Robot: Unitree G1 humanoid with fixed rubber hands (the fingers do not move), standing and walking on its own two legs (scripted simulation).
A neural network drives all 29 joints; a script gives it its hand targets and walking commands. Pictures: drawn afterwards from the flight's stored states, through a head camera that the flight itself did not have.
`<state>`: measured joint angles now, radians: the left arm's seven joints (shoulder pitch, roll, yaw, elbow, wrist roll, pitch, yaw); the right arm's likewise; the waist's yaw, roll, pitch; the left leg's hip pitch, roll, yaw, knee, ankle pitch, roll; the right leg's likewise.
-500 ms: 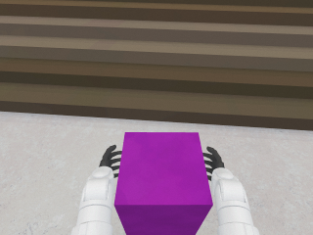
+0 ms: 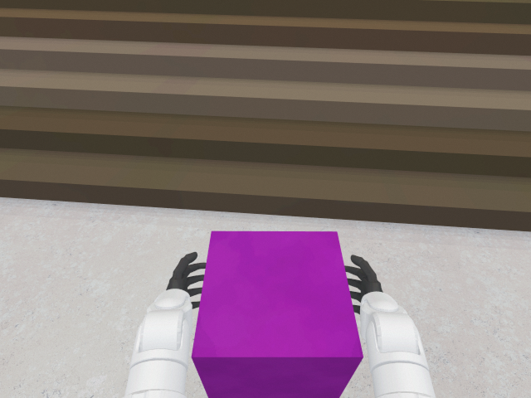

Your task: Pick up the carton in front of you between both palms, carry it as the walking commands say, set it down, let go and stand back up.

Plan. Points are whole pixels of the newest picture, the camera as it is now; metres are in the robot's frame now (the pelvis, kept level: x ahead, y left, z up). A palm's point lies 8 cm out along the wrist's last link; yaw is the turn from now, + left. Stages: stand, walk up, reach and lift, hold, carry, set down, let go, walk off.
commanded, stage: reach and lift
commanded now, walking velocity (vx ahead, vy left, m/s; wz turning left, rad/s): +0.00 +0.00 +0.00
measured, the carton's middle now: (273, 323) +0.29 +0.00 -0.04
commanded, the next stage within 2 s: hold in 0.14 s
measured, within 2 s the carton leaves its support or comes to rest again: neither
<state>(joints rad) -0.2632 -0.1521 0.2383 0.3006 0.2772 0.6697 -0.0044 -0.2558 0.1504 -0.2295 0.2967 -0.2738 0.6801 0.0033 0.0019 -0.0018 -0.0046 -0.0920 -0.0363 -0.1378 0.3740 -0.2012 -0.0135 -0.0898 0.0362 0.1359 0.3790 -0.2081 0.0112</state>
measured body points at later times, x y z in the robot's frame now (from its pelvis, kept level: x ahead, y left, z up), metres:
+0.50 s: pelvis -0.01 +0.00 +0.00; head -0.06 +0.00 +0.45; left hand +0.29 +0.15 +0.04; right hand +0.29 -0.15 +0.04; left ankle +0.01 +0.13 -0.75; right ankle +0.01 -0.13 -0.75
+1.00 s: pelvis -0.01 +0.00 +0.00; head -0.05 +0.00 +0.45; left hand +0.29 +0.15 +0.04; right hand +0.29 -0.15 +0.04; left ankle +0.01 +0.13 -0.75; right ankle +0.01 -0.13 -0.75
